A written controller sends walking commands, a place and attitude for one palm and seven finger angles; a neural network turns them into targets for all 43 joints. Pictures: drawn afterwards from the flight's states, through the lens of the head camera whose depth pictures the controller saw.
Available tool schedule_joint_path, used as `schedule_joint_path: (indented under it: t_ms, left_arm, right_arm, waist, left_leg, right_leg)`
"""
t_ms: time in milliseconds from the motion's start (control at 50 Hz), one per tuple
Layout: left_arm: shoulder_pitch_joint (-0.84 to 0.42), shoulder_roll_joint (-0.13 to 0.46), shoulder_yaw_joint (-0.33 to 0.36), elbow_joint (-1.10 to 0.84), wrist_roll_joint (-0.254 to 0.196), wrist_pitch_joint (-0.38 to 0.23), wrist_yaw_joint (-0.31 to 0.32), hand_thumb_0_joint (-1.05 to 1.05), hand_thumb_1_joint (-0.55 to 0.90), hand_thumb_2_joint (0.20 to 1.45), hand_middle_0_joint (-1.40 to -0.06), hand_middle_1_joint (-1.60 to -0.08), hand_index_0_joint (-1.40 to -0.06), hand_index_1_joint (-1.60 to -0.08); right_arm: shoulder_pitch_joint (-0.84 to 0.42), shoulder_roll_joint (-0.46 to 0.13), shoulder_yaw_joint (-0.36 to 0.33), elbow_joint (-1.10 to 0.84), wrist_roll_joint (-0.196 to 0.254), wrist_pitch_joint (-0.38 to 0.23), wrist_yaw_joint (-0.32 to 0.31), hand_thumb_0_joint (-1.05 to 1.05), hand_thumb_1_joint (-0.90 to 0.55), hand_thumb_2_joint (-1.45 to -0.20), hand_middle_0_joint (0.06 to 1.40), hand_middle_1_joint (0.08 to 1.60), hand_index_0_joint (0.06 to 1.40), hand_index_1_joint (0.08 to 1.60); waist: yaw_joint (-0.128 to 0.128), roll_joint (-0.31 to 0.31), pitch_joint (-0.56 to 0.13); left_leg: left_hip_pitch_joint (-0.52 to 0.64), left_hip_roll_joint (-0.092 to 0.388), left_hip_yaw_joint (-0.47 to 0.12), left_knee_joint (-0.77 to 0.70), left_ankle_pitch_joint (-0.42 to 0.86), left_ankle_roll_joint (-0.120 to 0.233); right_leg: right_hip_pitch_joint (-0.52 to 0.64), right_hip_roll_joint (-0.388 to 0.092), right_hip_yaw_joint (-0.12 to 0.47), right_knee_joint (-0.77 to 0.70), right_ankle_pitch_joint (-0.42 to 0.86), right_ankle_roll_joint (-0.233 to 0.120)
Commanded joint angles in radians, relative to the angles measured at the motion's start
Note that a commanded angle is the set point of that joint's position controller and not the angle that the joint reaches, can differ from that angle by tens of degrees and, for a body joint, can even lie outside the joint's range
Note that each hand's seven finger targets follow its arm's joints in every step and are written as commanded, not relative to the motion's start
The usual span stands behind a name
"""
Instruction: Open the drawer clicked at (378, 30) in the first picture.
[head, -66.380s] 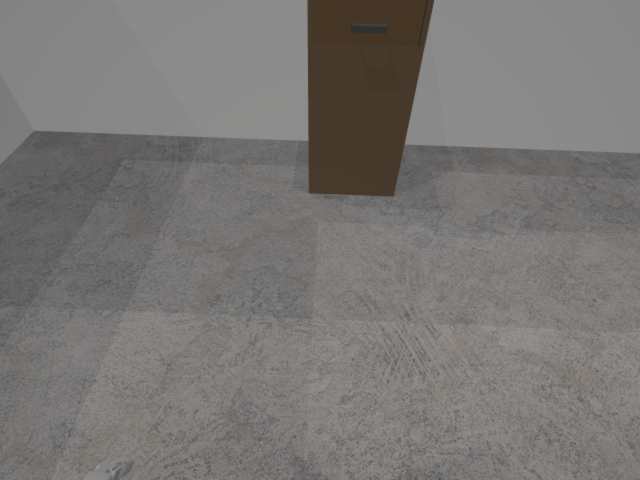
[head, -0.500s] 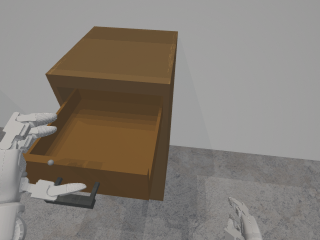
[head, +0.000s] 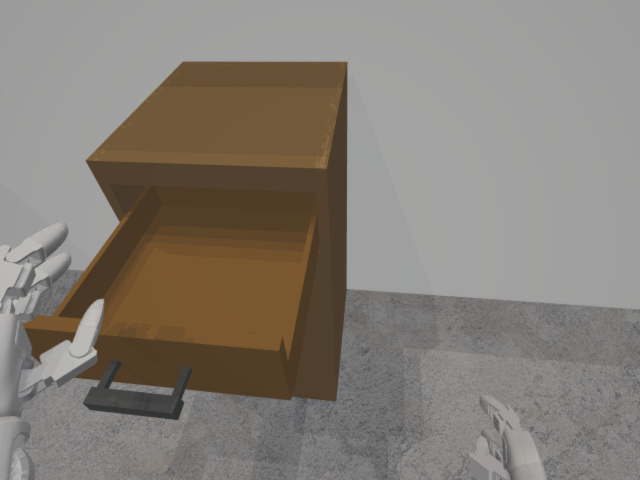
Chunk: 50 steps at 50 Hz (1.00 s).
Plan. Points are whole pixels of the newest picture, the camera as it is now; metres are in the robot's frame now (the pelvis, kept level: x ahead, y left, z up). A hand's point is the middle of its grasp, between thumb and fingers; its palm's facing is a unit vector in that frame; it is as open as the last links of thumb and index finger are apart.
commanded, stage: draw the hand back to the body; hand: left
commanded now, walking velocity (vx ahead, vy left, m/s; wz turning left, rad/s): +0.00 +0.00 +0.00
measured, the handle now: (141, 387) +0.22 +0.27 +0.00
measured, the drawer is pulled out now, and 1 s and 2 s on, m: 0.29 0.29 0.29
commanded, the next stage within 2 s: step back with the hand held close in 0.22 s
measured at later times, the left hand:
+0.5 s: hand (81, 337) +0.19 +0.25 +0.17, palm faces +0.36 -0.81 -0.47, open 7.4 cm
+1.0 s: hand out of the picture +0.10 +0.26 +0.17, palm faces +0.38 -0.80 -0.47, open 7.4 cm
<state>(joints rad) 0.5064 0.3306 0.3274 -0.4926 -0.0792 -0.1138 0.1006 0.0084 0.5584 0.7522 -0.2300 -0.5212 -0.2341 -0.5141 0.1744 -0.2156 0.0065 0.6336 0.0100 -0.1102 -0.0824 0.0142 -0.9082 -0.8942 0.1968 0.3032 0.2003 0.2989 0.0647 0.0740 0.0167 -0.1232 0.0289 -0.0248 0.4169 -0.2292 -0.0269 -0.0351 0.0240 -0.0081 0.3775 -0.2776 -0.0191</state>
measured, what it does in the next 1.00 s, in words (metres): shifts its weight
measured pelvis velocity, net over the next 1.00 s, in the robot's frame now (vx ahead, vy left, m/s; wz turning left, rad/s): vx -0.10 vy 0.03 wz -0.01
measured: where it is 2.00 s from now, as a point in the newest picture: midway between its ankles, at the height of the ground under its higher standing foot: outside the picture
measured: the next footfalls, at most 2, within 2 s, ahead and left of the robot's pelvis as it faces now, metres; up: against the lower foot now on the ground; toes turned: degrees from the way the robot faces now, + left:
left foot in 1.10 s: -0.05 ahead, +0.14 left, +0.00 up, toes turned +0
right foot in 1.42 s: -0.25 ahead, -0.10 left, +0.00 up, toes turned +3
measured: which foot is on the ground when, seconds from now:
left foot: down 0.00-0.96, up 0.98-1.00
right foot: down 0.00-1.00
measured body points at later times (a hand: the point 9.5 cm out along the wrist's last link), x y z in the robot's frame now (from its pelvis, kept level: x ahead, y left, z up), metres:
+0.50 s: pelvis -0.01 +0.01 +0.00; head +0.01 -0.01 +0.45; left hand +0.16 +0.29 +0.20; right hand +0.18 -0.22 -0.08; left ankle +0.00 +0.14 -0.74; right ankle -0.04 -0.11 -0.74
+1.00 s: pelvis -0.10 +0.03 -0.02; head -0.07 +0.03 +0.43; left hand +0.07 +0.30 +0.20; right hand +0.09 -0.19 -0.09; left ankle -0.02 +0.14 -0.73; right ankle -0.06 -0.10 -0.74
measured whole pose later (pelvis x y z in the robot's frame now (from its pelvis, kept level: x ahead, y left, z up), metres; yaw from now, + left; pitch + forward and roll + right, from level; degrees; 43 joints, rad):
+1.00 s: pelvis -0.10 +0.03 -0.02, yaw -1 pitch +1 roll -1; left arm 0.60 0.37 0.40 -0.67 -0.04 -0.19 0.14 0.02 0.89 0.90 -0.21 -0.31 -0.21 -0.30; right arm 0.18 -0.20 0.01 0.54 0.01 -0.08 -0.04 0.01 -0.91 -0.89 0.20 0.30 0.20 0.30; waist 0.01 0.02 0.04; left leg -0.47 0.00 -0.01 0.70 -0.31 0.01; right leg -0.34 0.00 -0.02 0.58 -0.25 0.00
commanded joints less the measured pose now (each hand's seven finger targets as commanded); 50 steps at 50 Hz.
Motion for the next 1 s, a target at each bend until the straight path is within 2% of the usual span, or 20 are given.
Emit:
schedule_joint_path:
  t_ms: [0, 60, 300, 320, 340, 380, 420, 500, 520, 580, 640, 720, 780, 800, 840, 880, 900, 940, 960, 980]
  left_arm:
    - [-0.097, 0.168, 0.092, -0.227, -0.001, -0.067, 0.011, 0.000, 0.900, 0.900, -0.200, -0.300, -0.200, -0.300]
    - [-0.083, 0.171, 0.099, -0.222, -0.003, -0.066, 0.014, 0.000, 0.900, 0.900, -0.200, -0.300, -0.200, -0.300]
    - [-0.082, 0.170, 0.106, -0.205, -0.005, -0.061, 0.008, 0.000, 0.900, 0.900, -0.200, -0.300, -0.200, -0.300]
    - [-0.158, 0.289, 0.219, -0.274, 0.006, -0.092, 0.015, 0.000, 0.900, 0.900, -0.200, -0.300, -0.200, -0.300]
    - [-0.088, 0.227, 0.171, -0.201, 0.010, -0.098, 0.007, 0.000, 0.900, 0.900, -0.200, -0.300, -0.200, -0.300]
    - [-0.040, 0.197, 0.135, -0.189, 0.017, -0.094, 0.002, 0.000, 0.900, 0.900, -0.200, -0.300, -0.200, -0.300]
    - [-0.001, 0.202, 0.147, -0.220, 0.018, -0.107, 0.005, 0.000, 0.900, 0.900, -0.200, -0.300, -0.200, -0.300]
    - [0.077, 0.230, 0.182, -0.315, 0.018, -0.111, 0.013, 0.000, 0.900, 0.900, -0.200, -0.300, -0.200, -0.300]
    - [0.107, 0.231, 0.191, -0.325, 0.016, -0.110, 0.016, 0.000, 0.900, 0.900, -0.200, -0.300, -0.200, -0.300]
    - [0.143, 0.249, 0.218, -0.370, 0.014, -0.110, 0.024, 0.000, 0.900, 0.900, -0.200, -0.300, -0.200, -0.300]
    - [0.173, 0.257, 0.234, -0.400, 0.012, -0.111, 0.031, 0.000, 0.900, 0.900, -0.200, -0.300, -0.200, -0.300]
    - [0.183, 0.247, 0.238, -0.395, 0.011, -0.117, 0.036, 0.000, 0.900, 0.900, -0.200, -0.300, -0.200, -0.300]
    - [0.160, 0.226, 0.230, -0.387, 0.018, -0.130, 0.040, 0.000, 0.900, 0.900, -0.200, -0.300, -0.200, -0.300]
    - [0.137, 0.238, 0.244, -0.396, 0.023, -0.136, 0.043, 0.000, 0.900, 0.900, -0.200, -0.300, -0.200, -0.300]
    - [0.116, 0.214, 0.223, -0.377, 0.028, -0.142, 0.047, 0.000, 0.900, 0.900, -0.200, -0.300, -0.200, -0.300]
    - [0.088, 0.214, 0.217, -0.356, 0.032, -0.146, 0.049, 0.000, 0.900, 0.900, -0.200, -0.300, -0.200, -0.300]
    - [0.065, 0.232, 0.221, -0.376, 0.032, -0.146, 0.053, 0.000, 0.900, 0.900, -0.200, -0.300, -0.200, -0.300]
    - [0.057, 0.214, 0.178, -0.365, 0.028, -0.142, 0.063, 0.000, 0.900, 0.900, -0.200, -0.300, -0.200, -0.300]
    - [0.048, 0.216, 0.177, -0.365, 0.031, -0.138, 0.068, 0.000, 0.900, 0.900, -0.200, -0.300, -0.200, -0.300]
    - [0.034, 0.215, 0.174, -0.371, 0.036, -0.134, 0.069, 0.000, 0.900, 0.900, -0.200, -0.300, -0.200, -0.300]
  right_arm:
    - [-0.140, -0.087, -0.032, -0.169, -0.004, -0.060, -0.005, 0.000, -0.900, -0.900, 0.200, 0.300, 0.200, 0.300]
    - [-0.137, -0.083, -0.028, -0.172, -0.006, -0.060, -0.002, 0.000, -0.900, -0.900, 0.200, 0.300, 0.200, 0.300]
    - [-0.144, -0.081, -0.031, -0.171, -0.008, -0.060, -0.001, 0.000, -0.900, -0.900, 0.200, 0.300, 0.200, 0.300]
    - [-0.138, -0.115, -0.030, -0.208, 0.000, -0.032, 0.006, 0.000, -0.900, -0.900, 0.200, 0.300, 0.200, 0.300]
    - [-0.134, -0.098, -0.031, -0.190, -0.005, -0.012, 0.010, 0.000, -0.900, -0.900, 0.200, 0.300, 0.200, 0.300]
    - [-0.134, -0.100, -0.038, -0.207, 0.001, 0.007, 0.016, 0.000, -0.900, -0.900, 0.200, 0.300, 0.200, 0.300]
    - [-0.127, -0.107, -0.048, -0.216, 0.000, 0.019, 0.017, 0.000, -0.900, -0.900, 0.200, 0.300, 0.200, 0.300]
    - [-0.117, -0.116, -0.066, -0.251, 0.007, 0.045, 0.021, 0.000, -0.900, -0.900, 0.200, 0.300, 0.200, 0.300]
    - [-0.110, -0.111, -0.067, -0.258, 0.009, 0.051, 0.021, 0.000, -0.900, -0.900, 0.200, 0.300, 0.200, 0.300]
    - [-0.107, -0.106, -0.072, -0.279, 0.012, 0.064, 0.022, 0.000, -0.900, -0.900, 0.200, 0.300, 0.200, 0.300]
    - [-0.099, -0.108, -0.075, -0.291, 0.011, 0.064, 0.021, 0.000, -0.900, -0.900, 0.200, 0.300, 0.200, 0.300]
    - [-0.096, -0.113, -0.074, -0.288, 0.008, 0.046, 0.022, 0.000, -0.900, -0.900, 0.200, 0.300, 0.200, 0.300]
    - [-0.087, -0.124, -0.068, -0.282, 0.003, 0.016, 0.027, 0.000, -0.900, -0.900, 0.200, 0.300, 0.200, 0.300]
    - [-0.093, -0.129, -0.069, -0.282, -0.001, 0.004, 0.023, 0.000, -0.900, -0.900, 0.200, 0.300, 0.200, 0.300]
    - [-0.077, -0.126, -0.059, -0.278, 0.000, -0.012, 0.026, 0.000, -0.900, -0.900, 0.200, 0.300, 0.200, 0.300]
    - [-0.072, -0.125, -0.056, -0.271, 0.002, -0.023, 0.027, 0.000, -0.900, -0.900, 0.200, 0.300, 0.200, 0.300]
    - [-0.061, -0.124, -0.062, -0.265, 0.000, -0.022, 0.026, 0.000, -0.900, -0.900, 0.200, 0.300, 0.200, 0.300]
    - [-0.041, -0.111, -0.070, -0.235, 0.008, -0.016, 0.031, 0.000, -0.900, -0.900, 0.200, 0.300, 0.200, 0.300]
    - [-0.060, -0.105, -0.071, -0.222, 0.002, -0.010, 0.030, 0.000, -0.900, -0.900, 0.200, 0.300, 0.200, 0.300]
    - [-0.076, -0.097, -0.061, -0.220, -0.006, -0.008, 0.028, 0.000, -0.900, -0.900, 0.200, 0.300, 0.200, 0.300]
  waist:
    - [-0.001, 0.005, -0.069]
    - [0.003, -0.040, -0.080]
    - [0.005, -0.010, -0.067]
    - [-0.037, -0.053, 0.025]
    - [-0.044, -0.113, 0.003]
    - [-0.048, -0.167, -0.014]
    - [-0.050, -0.096, -0.082]
    - [-0.047, -0.019, -0.204]
    - [-0.047, -0.029, -0.224]
    - [-0.048, -0.041, -0.248]
    - [-0.046, 0.001, -0.250]
    - [-0.047, 0.061, -0.206]
    - [-0.050, 0.138, -0.141]
    - [-0.046, 0.172, -0.125]
    - [-0.055, 0.122, -0.083]
    - [-0.064, 0.020, -0.052]
    - [-0.070, -0.077, -0.069]
    - [-0.077, -0.252, -0.098]
    - [-0.068, -0.270, -0.100]
    - [-0.065, -0.260, -0.095]
  left_leg:
    - [0.102, -0.017, 0.059, -0.026, 0.219, 0.041]
    - [0.093, -0.017, 0.050, -0.028, 0.233, 0.042]
    - [0.101, -0.018, 0.056, -0.033, 0.235, 0.039]
    - [0.025, -0.007, 0.034, 0.022, 0.186, 0.055]
    - [0.005, -0.012, 0.019, 0.044, 0.158, 0.056]
    - [-0.007, -0.013, 0.021, 0.069, 0.170, 0.053]
    - [0.005, -0.004, 0.027, 0.061, 0.256, 0.050]
    - [0.043, 0.025, 0.033, 0.053, 0.458, 0.051]
    - [0.037, 0.034, 0.023, 0.050, 0.490, 0.050]
    - [0.011, 0.048, 0.012, 0.049, 0.526, 0.049]
    - [-0.031, 0.063, -0.006, 0.033, 0.528, 0.047]
    - [-0.136, 0.108, -0.043, -0.026, 0.399, 0.063]
    - [-0.325, 0.161, -0.087, -0.117, 0.098, 0.096]
    - [-0.388, 0.168, -0.084, -0.138, -0.021, 0.108]
    - [-0.493, 0.168, -0.105, -0.137, -0.181, 0.116]
    - [-0.507, 0.110, -0.078, -0.059, -0.276, 0.096]
    - [-0.392, 0.043, -0.032, 0.046, -0.237, 0.066]
    - [-0.165, -0.057, 0.027, 0.400, -0.157, 0.017]
    - [-0.148, -0.056, 0.007, 0.550, -0.184, 0.017]
    - [-0.176, -0.038, -0.015, 0.578, -0.209, 0.021]
  right_leg:
    - [-0.113, -0.023, -0.018, -0.092, 0.262, 0.015]
    - [-0.093, -0.024, -0.022, -0.079, 0.281, 0.015]
    - [-0.098, -0.021, -0.021, -0.095, 0.280, 0.016]
    - [-0.240, -0.075, 0.072, -0.141, 0.342, 0.018]
    - [-0.226, -0.096, 0.059, -0.139, 0.341, 0.017]
    - [-0.220, -0.113, 0.069, -0.127, 0.391, 0.015]
    - [-0.182, -0.113, 0.048, -0.076, 0.460, 0.016]
    - [-0.139, -0.088, 0.014, 0.003, 0.509, 0.030]
    - [-0.125, -0.080, 0.005, 0.023, 0.501, 0.032]
    - [-0.117, -0.065, -0.006, 0.064, 0.484, 0.035]
    - [-0.114, -0.047, -0.019, 0.106, 0.411, 0.036]
    - [-0.126, -0.030, -0.022, 0.175, 0.227, 0.036]
    - [-0.093, -0.009, -0.024, 0.279, 0.028, 0.035]
    - [-0.070, -0.005, -0.017, 0.301, 0.023, 0.034]
    - [-0.041, -0.015, -0.005, 0.289, 0.040, 0.032]
    - [-0.089, -0.049, 0.053, 0.169, 0.065, 0.020]
    - [-0.208, -0.095, 0.130, 0.044, 0.022, -0.003]
    - [-0.477, -0.282, 0.284, -0.145, -0.149, -0.098]
    - [-0.522, -0.334, 0.297, -0.165, -0.133, -0.133]
    - [-0.504, -0.344, 0.265, -0.139, -0.055, -0.146]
